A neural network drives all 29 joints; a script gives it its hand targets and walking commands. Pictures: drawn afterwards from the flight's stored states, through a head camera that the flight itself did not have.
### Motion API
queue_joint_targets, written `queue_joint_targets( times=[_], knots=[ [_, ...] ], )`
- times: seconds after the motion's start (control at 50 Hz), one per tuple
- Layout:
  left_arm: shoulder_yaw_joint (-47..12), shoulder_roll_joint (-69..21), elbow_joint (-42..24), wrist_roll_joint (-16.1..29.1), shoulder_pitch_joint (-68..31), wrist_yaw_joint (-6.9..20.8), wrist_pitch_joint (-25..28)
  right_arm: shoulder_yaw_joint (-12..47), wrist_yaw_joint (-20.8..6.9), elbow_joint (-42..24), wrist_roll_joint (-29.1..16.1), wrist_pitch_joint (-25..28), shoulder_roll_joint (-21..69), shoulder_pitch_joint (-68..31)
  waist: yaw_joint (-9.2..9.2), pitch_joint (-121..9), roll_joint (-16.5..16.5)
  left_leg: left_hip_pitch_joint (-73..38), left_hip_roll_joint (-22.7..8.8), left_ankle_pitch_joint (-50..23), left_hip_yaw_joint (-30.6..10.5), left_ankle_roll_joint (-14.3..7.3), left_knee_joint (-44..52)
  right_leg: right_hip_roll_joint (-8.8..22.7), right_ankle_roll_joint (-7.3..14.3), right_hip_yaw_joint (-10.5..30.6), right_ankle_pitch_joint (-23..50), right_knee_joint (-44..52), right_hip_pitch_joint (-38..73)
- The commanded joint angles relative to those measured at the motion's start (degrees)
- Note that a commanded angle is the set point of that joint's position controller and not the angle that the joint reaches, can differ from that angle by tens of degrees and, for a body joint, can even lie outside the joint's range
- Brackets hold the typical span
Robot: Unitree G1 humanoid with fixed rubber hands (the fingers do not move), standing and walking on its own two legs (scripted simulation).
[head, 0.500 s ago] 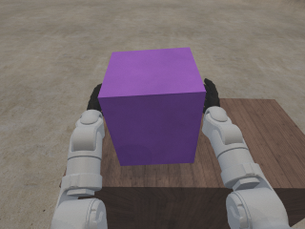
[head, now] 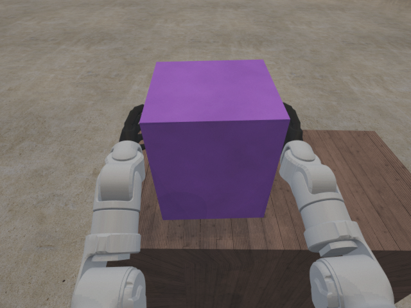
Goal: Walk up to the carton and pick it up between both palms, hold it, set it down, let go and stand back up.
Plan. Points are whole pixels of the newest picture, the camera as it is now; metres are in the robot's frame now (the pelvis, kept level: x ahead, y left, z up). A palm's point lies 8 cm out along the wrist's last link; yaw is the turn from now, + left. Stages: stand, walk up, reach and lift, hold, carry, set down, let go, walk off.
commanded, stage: reach and lift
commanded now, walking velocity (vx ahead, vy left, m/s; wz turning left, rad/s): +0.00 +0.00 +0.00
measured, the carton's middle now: (211, 141) +0.40 -0.01 +0.16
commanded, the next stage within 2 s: hold in 0.40 s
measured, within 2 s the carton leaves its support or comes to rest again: neither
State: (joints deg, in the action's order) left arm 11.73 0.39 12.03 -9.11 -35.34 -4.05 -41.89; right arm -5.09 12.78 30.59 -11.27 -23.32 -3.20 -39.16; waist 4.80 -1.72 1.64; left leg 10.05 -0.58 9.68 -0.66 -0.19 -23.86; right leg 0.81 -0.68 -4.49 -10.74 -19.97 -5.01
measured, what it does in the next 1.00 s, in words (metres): stands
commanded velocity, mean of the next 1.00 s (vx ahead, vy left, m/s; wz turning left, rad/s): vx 0.00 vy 0.00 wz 0.00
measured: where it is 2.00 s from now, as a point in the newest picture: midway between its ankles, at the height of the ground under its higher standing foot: outside the picture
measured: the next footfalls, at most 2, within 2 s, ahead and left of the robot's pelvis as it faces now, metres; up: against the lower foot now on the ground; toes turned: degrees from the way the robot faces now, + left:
none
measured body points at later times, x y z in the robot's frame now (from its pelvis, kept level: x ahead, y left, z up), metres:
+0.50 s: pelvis +0.00 -0.01 +0.00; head -0.05 +0.01 +0.45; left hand +0.38 +0.15 +0.19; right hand +0.38 -0.16 +0.20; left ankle +0.04 +0.11 -0.74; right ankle +0.01 -0.12 -0.74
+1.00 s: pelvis -0.01 -0.01 +0.00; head -0.07 +0.01 +0.45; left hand +0.37 +0.14 +0.21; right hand +0.37 -0.16 +0.22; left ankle +0.04 +0.11 -0.74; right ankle +0.01 -0.12 -0.74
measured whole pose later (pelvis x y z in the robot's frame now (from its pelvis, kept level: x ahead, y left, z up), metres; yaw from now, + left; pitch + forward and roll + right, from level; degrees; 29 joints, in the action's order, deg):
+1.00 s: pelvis -0.01 -0.01 +0.00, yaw +0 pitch -4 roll -1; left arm 15.5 1.0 12.3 -9.4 -39.1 -2.8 -48.1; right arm -3.6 14.8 32.7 -13.6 -31.1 -4.6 -45.9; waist 4.2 -5.0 0.7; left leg 10.0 -1.1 8.7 -0.7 0.2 -23.1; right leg 0.3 -0.1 -4.4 -10.1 -19.9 -5.4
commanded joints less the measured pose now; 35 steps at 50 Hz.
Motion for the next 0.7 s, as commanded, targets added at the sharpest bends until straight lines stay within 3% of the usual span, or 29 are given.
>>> queue_joint_targets(
  times=[0.0, 0.14, 0.34, 0.46, 0.68],
  knots=[
    [-30.2, -33.3, -14.6, 10.1, -54.3, 7.4, 7.1, 24.1, -8.6, -23.3, -7.7, 4.5, 34.6, -56.9, -0.11, -36.4, -3.7, -18.4, 2.2, -18.4, -2.3, 2.6, 1.2, -4.1, -2.4, 0.9, 13.8, 2.4, 2.5],
    [-27.9, -31.5, -14.3, 9.7, -56.1, 7.7, 6.8, 24.9, -8.0, -23.0, -9.0, 3.4, 36.3, -58.9, -1.06, -37.0, -2.7, -16.3, 3.3, -17.4, -1.2, 1.8, 1.3, -3.8, -2.7, 1.4, 17.5, 1.8, 5.4],
    [-28.7, -30.4, -16.8, 11.1, -58.6, 8.4, 6.3, 24.7, -6.5, -23.6, -10.1, 1.3, 36.3, -58.3, 0.3, -37.9, -3.9, -16.2, 3.7, -17.6, -1.3, 2.1, 1.0, -3.8, -3.1, 1.6, 19.2, 1.5, 5.7],
    [-29.3, -30.5, -17.8, 11.7, -59.5, 8.6, 5.3, 24.0, -6.1, -23.9, -10.4, -0.2, 35.5, -58.4, 1.0, -37.4, -4.6, -16.2, 3.5, -16.8, -1.6, 2.4, 1.2, -4.1, -3.0, 1.5, 16.9, 2.0, 4.6],
    [-28.6, -31.2, -16.9, 11.7, -61.4, 8.5, 3.4, 23.1, -6.5, -22.5, -10.9, -2.2, 35.3, -60.8, 0.45, -36.4, -5.0, -15.6, 3.1, -14.2, -1.7, 2.3, 2.1, -4.5, -2.4, 1.3, 11.5, 2.8, 2.6]
  ],
)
